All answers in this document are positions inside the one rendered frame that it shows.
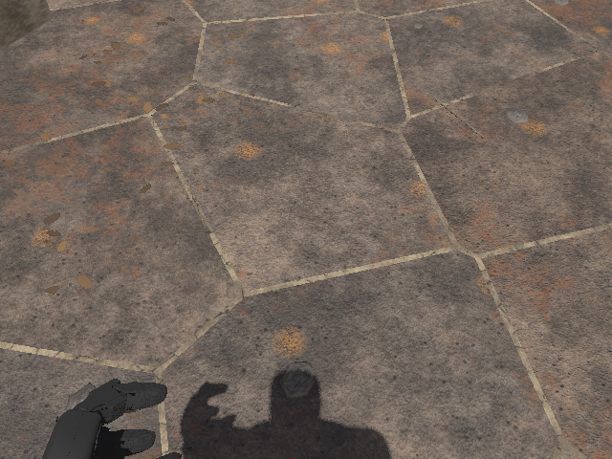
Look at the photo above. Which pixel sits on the robot left hand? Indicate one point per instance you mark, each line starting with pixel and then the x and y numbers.
pixel 79 433

